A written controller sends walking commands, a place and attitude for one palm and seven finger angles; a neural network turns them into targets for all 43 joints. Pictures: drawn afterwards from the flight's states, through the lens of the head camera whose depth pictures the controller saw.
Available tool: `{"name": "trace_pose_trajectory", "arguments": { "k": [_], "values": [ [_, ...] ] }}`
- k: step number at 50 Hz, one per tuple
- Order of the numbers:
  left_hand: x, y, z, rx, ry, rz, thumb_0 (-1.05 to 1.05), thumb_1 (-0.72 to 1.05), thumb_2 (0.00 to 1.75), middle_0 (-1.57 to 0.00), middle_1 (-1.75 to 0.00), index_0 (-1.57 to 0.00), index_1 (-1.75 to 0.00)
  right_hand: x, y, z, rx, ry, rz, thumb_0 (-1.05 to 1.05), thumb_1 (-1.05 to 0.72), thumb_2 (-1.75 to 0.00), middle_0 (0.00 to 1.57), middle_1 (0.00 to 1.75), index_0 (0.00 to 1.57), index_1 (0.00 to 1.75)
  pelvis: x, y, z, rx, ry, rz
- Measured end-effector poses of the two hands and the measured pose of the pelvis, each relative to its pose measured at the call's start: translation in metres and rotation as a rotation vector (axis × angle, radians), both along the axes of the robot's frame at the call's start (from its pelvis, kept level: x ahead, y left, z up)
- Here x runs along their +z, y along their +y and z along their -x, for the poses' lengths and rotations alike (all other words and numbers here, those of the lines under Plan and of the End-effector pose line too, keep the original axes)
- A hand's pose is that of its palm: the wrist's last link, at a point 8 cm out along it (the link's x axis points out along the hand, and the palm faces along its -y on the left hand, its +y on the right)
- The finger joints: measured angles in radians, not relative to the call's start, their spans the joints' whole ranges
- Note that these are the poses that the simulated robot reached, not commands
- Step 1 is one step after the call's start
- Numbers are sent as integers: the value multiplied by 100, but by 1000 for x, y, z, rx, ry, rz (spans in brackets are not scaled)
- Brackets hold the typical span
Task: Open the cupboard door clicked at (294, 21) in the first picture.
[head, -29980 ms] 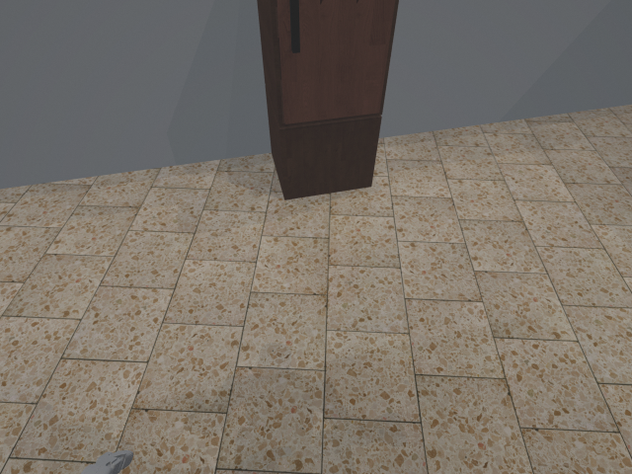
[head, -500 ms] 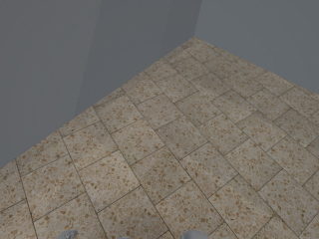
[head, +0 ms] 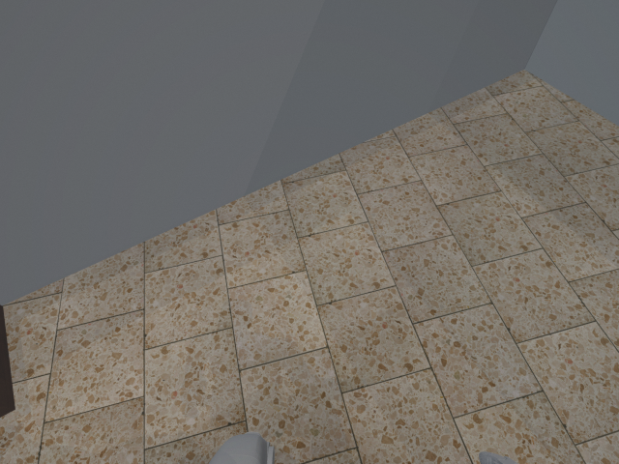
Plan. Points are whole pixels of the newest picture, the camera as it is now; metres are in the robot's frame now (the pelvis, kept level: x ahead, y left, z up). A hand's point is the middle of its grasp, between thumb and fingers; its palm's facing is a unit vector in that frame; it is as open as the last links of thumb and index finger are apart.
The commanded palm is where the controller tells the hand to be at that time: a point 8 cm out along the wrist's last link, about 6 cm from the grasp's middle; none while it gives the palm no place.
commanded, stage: turn to face it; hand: left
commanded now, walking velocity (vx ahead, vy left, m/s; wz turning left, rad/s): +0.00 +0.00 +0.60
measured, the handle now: out of the picture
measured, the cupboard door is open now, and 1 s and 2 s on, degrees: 45 45 45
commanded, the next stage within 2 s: none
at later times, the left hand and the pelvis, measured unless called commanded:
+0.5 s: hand out of the picture +0.06 +0.22 -0.16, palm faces +0.29 -0.90 -0.31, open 7.4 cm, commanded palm none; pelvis +0.01 -0.02 -0.02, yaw +17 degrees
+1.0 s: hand out of the picture -0.05 +0.19 -0.18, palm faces +0.60 -0.76 -0.25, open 7.4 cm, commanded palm none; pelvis +0.02 -0.03 -0.01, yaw +37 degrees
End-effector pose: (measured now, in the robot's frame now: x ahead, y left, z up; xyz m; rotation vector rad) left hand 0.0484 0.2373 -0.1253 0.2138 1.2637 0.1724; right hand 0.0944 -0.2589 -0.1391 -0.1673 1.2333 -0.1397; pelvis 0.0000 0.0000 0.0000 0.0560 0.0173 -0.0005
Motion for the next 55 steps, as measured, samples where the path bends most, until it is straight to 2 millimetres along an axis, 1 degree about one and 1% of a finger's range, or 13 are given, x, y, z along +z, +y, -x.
{"name": "trace_pose_trajectory", "arguments": {
  "k": [4, 8, 11, 16, 21, 25, 31, 35, 39, 43, 46, 50, 55],
  "values": [
    [-14, 11, 26, 82, 22, 20, 1, 91, 89, -20, -30, -20, -30, 4, 17, -35, 94, -42, 19, 1, -91, -90, 19, 30, 19, 30, -6, 6, 0, 59, -4, 15],
    [-35, 32, 46, 157, 46, 30, 1, 91, 89, -20, -30, -20, -30, 4, 36, -62, 174, -116, 48, 1, -91, -90, 19, 30, 20, 30, -21, 17, 1, 118, -6, 31],
    [-33, 44, 47, 193, 47, 15, 1, 91, 89, -20, -30, -20, -30, 10, 44, -62, 213, -116, 59, 0, -91, -90, 20, 30, 20, 30, -17, 17, 2, 149, -10, 42],
    [-15, 51, 31, 226, -34, -8, 1, 91, 89, -20, -30, -20, -29, 11, 44, -52, 248, -58, 60, 0, -90, -90, 20, 30, 20, 30, -8, 11, 1, 204, -2, 63],
    [-1, 44, 16, 239, -94, -44, 1, 91, 89, -20, -30, -20, -29, 1, 30, -45, 266, -3, 37, 0, -90, -90, 20, 30, 20, 30, -7, -4, -4, 257, 7, 62],
    [2, 27, 10, 253, -137, -85, 1, 91, 89, -20, -30, -20, -29, -17, 9, -49, 273, 31, 14, 1, -90, -90, 20, 30, 20, 30, -16, -25, -11, 305, 17, 43],
    [10, -7, 33, 328, -98, -71, 1, 91, 89, -20, -30, -20, -30, -16, -3, -72, 329, 66, 16, 1, -91, -90, 20, 30, 20, 30, -7, -34, -17, 391, -2, 22],
    [5, -24, 53, 394, -67, -30, 1, 91, 89, -20, -30, -20, -30, -6, 7, -94, 395, 59, 17, 1, -91, -90, 20, 30, 20, 30, -2, -38, -22, 449, -3, 4],
    [-7, -32, 80, 474, -44, 7, 1, 90, 89, -20, -30, -20, -30, -1, 31, -123, 490, 24, 26, 1, -91, -90, 19, 30, 19, 30, -5, -35, -22, 505, -11, 7],
    [-31, -27, 114, 563, -13, 35, 1, 90, 89, -20, -30, -20, -30, -1, 64, -152, 584, -67, 42, 1, -91, -90, 19, 30, 20, 30, -20, -23, -20, 560, -17, 33],
    [-38, -20, 132, 614, 25, 28, 1, 91, 89, -20, -30, -20, -30, 4, 80, -161, 633, -110, 49, 0, -91, -90, 20, 30, 20, 30, -23, -23, -18, 592, -22, 29],
    [-26, -11, 135, 661, 0, 0, 1, 91, 89, -20, -30, -20, -29, 10, 86, -163, 681, -99, 59, 0, -91, -90, 20, 30, 20, 30, -15, -26, -20, 639, -20, 49],
    [-7, -10, 126, 695, -59, -48, 1, 91, 89, -20, -30, -20, -29, 5, 85, -168, 726, -55, 44, 0, -90, -90, 20, 30, 20, 30, -9, -35, -28, 697, -14, 62]
  ]
}}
